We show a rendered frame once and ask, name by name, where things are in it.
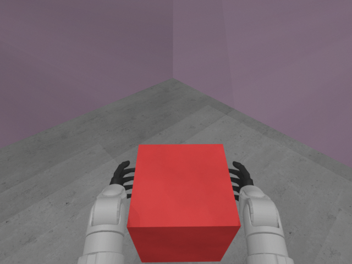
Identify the carton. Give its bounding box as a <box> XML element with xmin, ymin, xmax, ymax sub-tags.
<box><xmin>127</xmin><ymin>144</ymin><xmax>241</xmax><ymax>262</ymax></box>

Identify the right robot hand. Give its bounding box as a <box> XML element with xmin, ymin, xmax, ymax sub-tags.
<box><xmin>228</xmin><ymin>161</ymin><xmax>254</xmax><ymax>201</ymax></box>

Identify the left robot hand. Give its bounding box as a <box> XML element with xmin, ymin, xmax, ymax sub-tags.
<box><xmin>110</xmin><ymin>161</ymin><xmax>135</xmax><ymax>199</ymax></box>

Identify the left robot forearm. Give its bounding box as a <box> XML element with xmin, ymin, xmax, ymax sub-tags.
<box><xmin>77</xmin><ymin>184</ymin><xmax>127</xmax><ymax>264</ymax></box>

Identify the right robot forearm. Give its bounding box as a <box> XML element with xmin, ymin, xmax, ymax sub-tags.
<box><xmin>239</xmin><ymin>185</ymin><xmax>294</xmax><ymax>264</ymax></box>

